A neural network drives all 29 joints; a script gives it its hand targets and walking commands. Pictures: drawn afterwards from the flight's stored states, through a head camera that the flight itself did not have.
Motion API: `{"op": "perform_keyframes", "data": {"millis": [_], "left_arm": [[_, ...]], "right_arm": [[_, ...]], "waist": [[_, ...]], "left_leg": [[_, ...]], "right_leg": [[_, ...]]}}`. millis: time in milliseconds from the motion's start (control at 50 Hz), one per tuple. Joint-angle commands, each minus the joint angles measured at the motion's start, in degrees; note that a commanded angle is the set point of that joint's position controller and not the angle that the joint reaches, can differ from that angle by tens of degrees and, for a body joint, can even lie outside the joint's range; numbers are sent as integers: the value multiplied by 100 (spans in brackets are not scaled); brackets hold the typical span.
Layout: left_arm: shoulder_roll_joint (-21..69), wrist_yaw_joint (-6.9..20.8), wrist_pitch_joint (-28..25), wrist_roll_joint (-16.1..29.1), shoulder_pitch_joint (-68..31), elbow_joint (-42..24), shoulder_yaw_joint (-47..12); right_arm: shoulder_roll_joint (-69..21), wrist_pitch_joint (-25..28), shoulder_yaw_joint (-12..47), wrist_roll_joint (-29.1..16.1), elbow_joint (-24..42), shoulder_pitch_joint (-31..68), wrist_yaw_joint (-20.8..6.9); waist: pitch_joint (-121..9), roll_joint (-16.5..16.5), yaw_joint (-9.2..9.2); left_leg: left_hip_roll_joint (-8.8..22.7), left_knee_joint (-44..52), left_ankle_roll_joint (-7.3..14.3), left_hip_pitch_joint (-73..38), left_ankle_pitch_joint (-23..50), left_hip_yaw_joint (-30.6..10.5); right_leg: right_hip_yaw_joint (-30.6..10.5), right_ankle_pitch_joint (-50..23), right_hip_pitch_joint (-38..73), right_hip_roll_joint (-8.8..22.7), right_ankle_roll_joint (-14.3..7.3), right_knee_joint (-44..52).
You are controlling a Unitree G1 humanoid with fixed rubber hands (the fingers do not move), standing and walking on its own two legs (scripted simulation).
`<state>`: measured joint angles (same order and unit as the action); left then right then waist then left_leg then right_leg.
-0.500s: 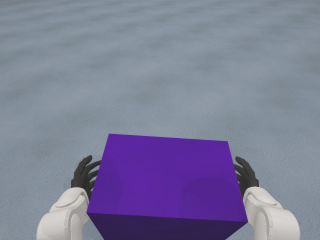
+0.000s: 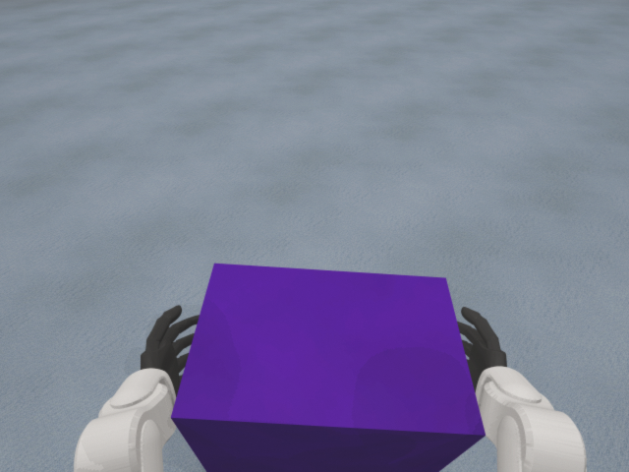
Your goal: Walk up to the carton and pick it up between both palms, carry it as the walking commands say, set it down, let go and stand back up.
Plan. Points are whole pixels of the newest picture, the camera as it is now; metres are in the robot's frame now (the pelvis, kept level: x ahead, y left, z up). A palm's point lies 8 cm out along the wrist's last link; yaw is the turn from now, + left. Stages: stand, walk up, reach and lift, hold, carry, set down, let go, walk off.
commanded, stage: carry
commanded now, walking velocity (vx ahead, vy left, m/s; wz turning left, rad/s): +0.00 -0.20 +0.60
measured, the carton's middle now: (321, 389) +0.26 +0.00 +0.01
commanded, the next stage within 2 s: none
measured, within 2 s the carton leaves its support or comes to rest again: neither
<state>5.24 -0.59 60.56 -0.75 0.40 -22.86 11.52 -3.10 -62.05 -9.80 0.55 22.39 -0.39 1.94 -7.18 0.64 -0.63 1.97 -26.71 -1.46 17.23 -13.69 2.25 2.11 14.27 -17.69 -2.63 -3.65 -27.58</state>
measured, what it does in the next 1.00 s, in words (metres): steps on the spot, turning left: left foot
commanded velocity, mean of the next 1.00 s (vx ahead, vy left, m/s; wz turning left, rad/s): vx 0.00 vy -0.20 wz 0.60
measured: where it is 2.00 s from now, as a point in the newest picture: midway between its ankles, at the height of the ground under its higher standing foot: outside the picture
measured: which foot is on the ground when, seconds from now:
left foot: down 0.00-0.52, up 0.54-0.90, down 0.92-1.00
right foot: down 0.00-0.96, up 0.98-1.00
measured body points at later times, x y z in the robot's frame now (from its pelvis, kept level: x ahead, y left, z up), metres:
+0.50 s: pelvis -0.02 -0.03 -0.02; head +0.00 -0.03 +0.43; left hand +0.19 +0.19 +0.06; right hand +0.25 -0.17 +0.05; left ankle -0.01 +0.13 -0.74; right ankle +0.00 -0.08 -0.74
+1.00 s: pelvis -0.02 -0.06 -0.02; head -0.01 -0.04 +0.43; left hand +0.10 +0.22 +0.05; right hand +0.28 -0.10 +0.05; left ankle -0.09 +0.03 -0.74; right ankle -0.01 -0.11 -0.72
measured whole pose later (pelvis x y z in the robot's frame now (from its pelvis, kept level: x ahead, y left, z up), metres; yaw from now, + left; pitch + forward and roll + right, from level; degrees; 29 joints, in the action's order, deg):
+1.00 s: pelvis -0.02 -0.06 -0.02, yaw +28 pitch +5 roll +1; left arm 5.0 -1.6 65.2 0.8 4.8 -34.2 11.3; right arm -6.1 -65.3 -10.3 -0.6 30.6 -3.3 1.5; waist -4.1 -2.8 0.2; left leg 1.8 -38.1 0.6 21.2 -22.3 7.8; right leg 17.9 28.4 -26.8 6.7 -0.7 -50.9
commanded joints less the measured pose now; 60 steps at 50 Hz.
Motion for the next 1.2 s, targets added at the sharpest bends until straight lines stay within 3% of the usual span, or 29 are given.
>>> {"op": "perform_keyframes", "data": {"millis": [0, 60, 140, 220, 300, 340, 360, 400, 420, 440, 480, 500, 520, 540, 560, 600, 640, 700, 780, 860, 900, 920, 940, 960, 980, 1020, 1060, 1120, 1180], "left_arm": [[4221, 320, 193, 1524, -2042, -1559, -4666], [3724, 225, 493, 1325, -1541, -1334, -4457], [3702, 208, 625, 1303, -1669, -1459, -4494], [3814, 210, 639, 1337, -1840, -1514, -4546], [3859, 180, 624, 1278, -1749, -1471, -4536], [3860, 162, 619, 1241, -1740, -1493, -4546], [3866, 171, 618, 1287, -1840, -1580, -4608], [3951, 184, 611, 1344, -1900, -1658, -4701], [3996, 205, 606, 1381, -1923, -1672, -4726], [4061, 235, 597, 1439, -1971, -1683, -4763], [4194, 285, 572, 1554, -1920, -1694, -4793], [4149, 295, 566, 1546, -1881, -1656, -4753], [4044, 300, 553, 1495, -1832, -1585, -4687], [4014, 294, 536, 1443, -1699, -1509, -4673], [3994, 274, 517, 1420, -1717, -1602, -4695], [3988, 247, 482, 1415, -1802, -1776, -4684], [3930, 236, 484, 1398, -1695, -1788, -4654], [3861, 253, 506, 1405, -1543, -1766, -4636], [3826, 287, 541, 1495, -1497, -1808, -4734], [3848, 302, 540, 1536, -1513, -1847, -4858], [3839, 284, 543, 1552, -1557, -1847, -4911], [3825, 268, 549, 1552, -1584, -1842, -4920], [3891, 282, 542, 1640, -1746, -1993, -5055], [3968, 308, 514, 1583, -1770, -1864, -5065], [4128, 326, 467, 1620, -1822, -1861, -5103], [4424, 394, 405, 1653, -1752, -1783, -5099], [4439, 391, 322, 1519, -1606, -1708, -5017], [4192, 290, 247, 1374, -1566, -1727, -4920], [4070, 238, 301, 1345, -1385, -1645, -4859]], "right_arm": [[-4279, -9, 4665, -1622, 2019, 2398, -442], [-3829, -310, 4450, -1486, 1727, 1881, -368], [-3800, -445, 4465, -1479, 1816, 1957, -393], [-3890, -471, 4541, -1525, 1994, 2101, -414], [-3922, -488, 4559, -1574, 1975, 2118, -451], [-3983, -482, 4557, -1620, 1863, 2116, -495], [-4005, -460, 4506, -1613, 1779, 2081, -505], [-4009, -438, 4467, -1586, 1746, 1985, -489], [-4021, -436, 4481, -1569, 1754, 1926, -475], [-4042, -433, 4514, -1547, 1816, 1945, -461], [-4062, -410, 4599, -1513, 2017, 2019, -431], [-4048, -413, 4638, -1477, 2077, 2029, -422], [-4049, -423, 4698, -1444, 2137, 2033, -427], [-3897, -424, 4684, -1409, 2134, 2140, -421], [-3944, -404, 4716, -1486, 2112, 2244, -441], [-4099, -383, 4716, -1617, 1999, 2245, -486], [-4123, -384, 4729, -1631, 1922, 2109, -478], [-4050, -403, 4714, -1542, 1907, 2010, -404], [-3990, -438, 4599, -1403, 1814, 1778, -340], [-3918, -434, 4480, -1328, 1787, 1643, -343], [-3891, -416, 4421, -1317, 1732, 1524, -361], [-3886, -410, 4378, -1325, 1671, 1420, -372], [-3891, -357, 4301, -1287, 1586, 1338, -363], [-3966, -324, 4324, -1308, 1555, 1343, -395], [-4062, -313, 4418, -1382, 1758, 1522, -432], [-4238, -257, 4615, -1499, 2055, 1891, -513], [-4290, -211, 4728, -1558, 2122, 2035, -569], [-4119, -189, 4737, -1589, 2054, 1938, -598], [-3949, -234, 4646, -1480, 1933, 1674, -560]], "waist": [[-979, -89, 47], [-1104, 130, 37], [-774, 212, 12], [-709, -234, -7], [-820, -642, -22], [-728, -374, -59], [-647, 174, -58], [-768, 1119, -46], [-870, 1320, -53], [-850, 1264, -33], [-892, 859, 46], [-835, 169, 71], [-858, -1109, 74], [-916, -1398, 112], [-887, -820, 105], [-890, -368, 98], [-815, -502, 83], [-839, -714, 115], [-982, -914, 147], [-1129, -1001, 169], [-1063, -638, 36], [-1000, -219, -63], [-1048, 1321, -179], [-911, 1648, -182], [-886, 1051, -142], [-700, 539, -99], [-709, 560, -30], [-860, 930, -29], [-1007, 1332, -44]], "left_leg": [[684, 79, 80, -386, 1237, -236], [830, -225, 138, -295, 1769, -439], [874, -262, 241, 160, 1273, -794], [525, -773, 156, 749, 645, -628], [190, -1572, 117, 746, -284, -244], [280, -1156, 226, 428, -83, -313], [499, -877, 310, 440, 778, -716], [1202, -189, 586, 271, 1594, -1828], [1511, 135, 797, 391, 1701, -2390], [1554, 252, 872, 593, 1562, -2564], [1247, -14, 618, 1257, 1015, -2112], [812, -502, 418, 1675, 486, -1548], [82, -1636, 173, 2188, -361, -553], [24, -3102, 47, 2382, -1385, -34], [221, -3777, -1, 2408, -1568, -67], [310, -4277, 7, 2287, -1348, -94], [318, -4059, -39, 2320, -1111, 94], [246, -3468, -46, 2152, -1010, 341], [151, -2531, 69, 1686, -955, 584], [60, -1463, 194, 1086, -962, 755], [208, -202, 299, 340, -62, 612], [582, 132, 441, -512, 883, 18], [1699, -325, 905, -1548, 4092, -1403], [2170, 121, 1345, -1715, 5199, -2479], [2186, 202, 1478, -1653, 4900, -2550], [1943, 296, 1353, -1344, 3648, -2028], [1568, 186, 1088, -1020, 3089, -1532], [1413, 10, 1052, -1022, 3733, -1535], [1282, -78, 901, -814, 3556, -1503]], "right_leg": [[-312, -1526, 429, 873, 60, 283], [-122, -1650, 443, 837, 77, -141], [-118, -946, 154, 841, 103, -195], [-508, -329, 280, 1215, -40, 244], [-555, -603, 92, 1707, -430, 323], [-205, -344, -310, 1553, -342, 14], [118, -59, -425, 1290, -143, -329], [598, 594, -646, 711, 280, -1188], [501, 775, -533, 530, 393, -1664], [226, 969, -387, 538, 400, -1604], [-15, 891, 410, 730, 323, -776], [-248, 1029, 760, 1038, 230, 55], [-1010, 481, 1142, 1889, -72, 784], [-1395, -590, 1031, 2643, -380, 1097], [-1216, -1147, 897, 2798, -513, 1018], [-430, -1745, 937, 2445, -637, 731], [97, -1954, 1231, 2152, -491, 587], [391, -2285, 1455, 2084, -339, 486], [721, -3324, 1663, 2120, -306, 194], [937, -3637, 1722, 2219, -293, -186], [1272, -3147, 1226, 2067, -26, -817], [1276, -2182, 252, 1871, 227, -1339], [1506, -473, -1245, 1279, 663, -2295], [851, 2187, -2153, 885, 733, -3327], [104, 2169, -2333, 849, 675, -4006], [-309, 1651, -2415, 914, 572, -4259], [-227, 1141, -2070, 938, 595, -3675], [62, 1165, -1774, 725, 644, -2787], [195, 1019, -1345, 591, 622, -1992]]}}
